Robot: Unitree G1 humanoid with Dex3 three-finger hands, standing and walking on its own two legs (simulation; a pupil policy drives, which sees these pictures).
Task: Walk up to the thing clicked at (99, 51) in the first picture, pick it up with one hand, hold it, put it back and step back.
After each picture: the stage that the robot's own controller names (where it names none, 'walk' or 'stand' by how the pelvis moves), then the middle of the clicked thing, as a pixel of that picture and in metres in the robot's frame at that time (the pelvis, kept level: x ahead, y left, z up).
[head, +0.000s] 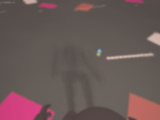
stand; (98, 52) +1.29 -0.21 -0.72
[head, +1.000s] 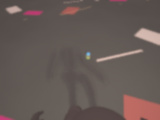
walk; (88, 55) +1.18 +0.10 -0.70
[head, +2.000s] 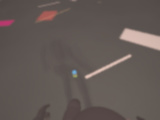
walk; (74, 73) +0.72 +0.27 -0.72
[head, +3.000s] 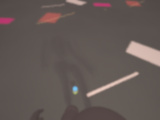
walk; (75, 90) +0.47 +0.17 -0.71
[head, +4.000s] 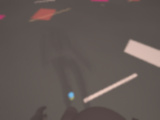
stand; (71, 96) +0.35 +0.19 -0.71
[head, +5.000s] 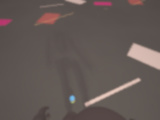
stand; (72, 99) +0.33 +0.18 -0.72
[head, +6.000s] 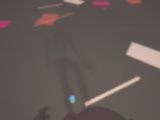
stand; (72, 99) +0.33 +0.19 -0.73
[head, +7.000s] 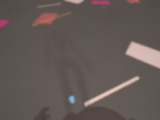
stand; (71, 99) +0.32 +0.20 -0.73
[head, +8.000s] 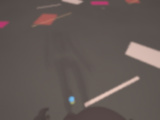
stand; (71, 100) +0.32 +0.20 -0.73
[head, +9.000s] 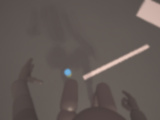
go down; (68, 73) +0.37 +0.19 -0.48
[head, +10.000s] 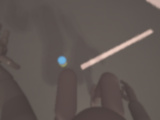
go down; (62, 61) +0.41 +0.22 -0.32
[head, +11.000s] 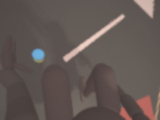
close in; (38, 56) +0.39 +0.25 -0.23
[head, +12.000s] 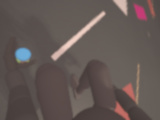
close; (23, 56) +0.39 +0.27 -0.22
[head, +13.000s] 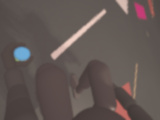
lift; (22, 55) +0.38 +0.27 -0.22
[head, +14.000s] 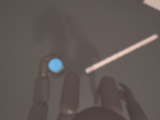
lift; (57, 67) +0.32 +0.22 -0.03
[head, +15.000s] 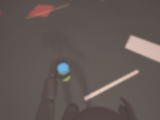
hold; (64, 72) +0.32 +0.17 +0.02
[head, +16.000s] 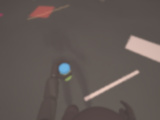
hold; (65, 72) +0.33 +0.17 +0.01
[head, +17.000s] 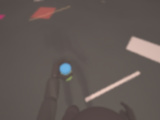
hold; (66, 72) +0.32 +0.17 +0.02
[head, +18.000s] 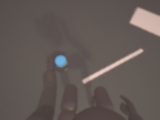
crouch; (62, 63) +0.38 +0.19 -0.05
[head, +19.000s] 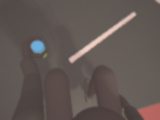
lower; (39, 50) +0.43 +0.26 -0.15
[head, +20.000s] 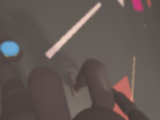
lower; (11, 51) +0.42 +0.28 -0.23
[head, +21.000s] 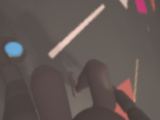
lower; (15, 51) +0.41 +0.29 -0.22
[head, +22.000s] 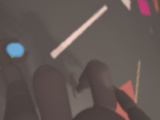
lower; (16, 52) +0.40 +0.29 -0.22
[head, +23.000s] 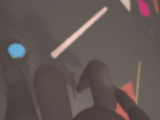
lower; (18, 52) +0.40 +0.29 -0.22
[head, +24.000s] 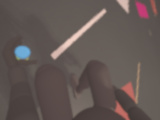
open; (22, 54) +0.40 +0.27 -0.23
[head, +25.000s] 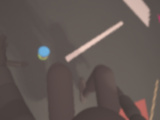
stand; (43, 53) +0.41 +0.25 -0.25
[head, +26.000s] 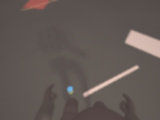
stand; (70, 90) +0.36 +0.17 -0.62
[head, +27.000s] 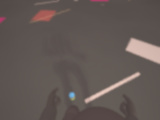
stand; (72, 96) +0.36 +0.18 -0.67
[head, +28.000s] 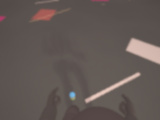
stand; (72, 95) +0.36 +0.17 -0.67
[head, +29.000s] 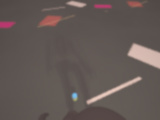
stand; (74, 96) +0.39 +0.17 -0.72
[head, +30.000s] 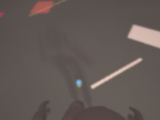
walk; (79, 83) +0.46 +0.14 -0.70
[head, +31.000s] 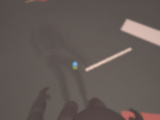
walk; (75, 65) +0.70 +0.18 -0.69
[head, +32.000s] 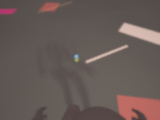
stand; (76, 58) +1.00 +0.25 -0.70
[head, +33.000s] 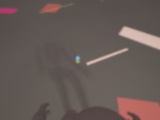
stand; (77, 59) +1.01 +0.19 -0.72
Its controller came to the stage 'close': yes
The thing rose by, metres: 0.71
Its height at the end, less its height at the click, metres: +0.00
